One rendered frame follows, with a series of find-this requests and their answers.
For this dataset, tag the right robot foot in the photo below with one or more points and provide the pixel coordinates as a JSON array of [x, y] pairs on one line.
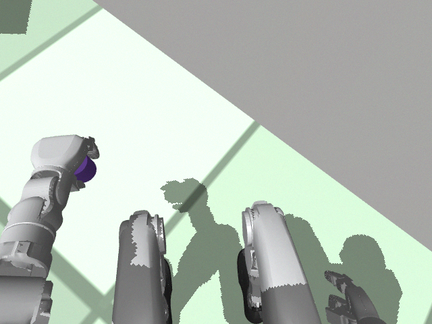
[[254, 315]]

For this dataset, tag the left robot arm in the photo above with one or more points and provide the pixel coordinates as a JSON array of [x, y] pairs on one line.
[[25, 247]]

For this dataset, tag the right robot hand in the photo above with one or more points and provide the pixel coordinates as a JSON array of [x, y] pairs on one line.
[[355, 307]]

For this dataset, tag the left robot hand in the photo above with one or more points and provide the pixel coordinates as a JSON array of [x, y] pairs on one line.
[[67, 152]]

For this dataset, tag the tin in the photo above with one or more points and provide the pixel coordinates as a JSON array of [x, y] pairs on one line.
[[86, 171]]

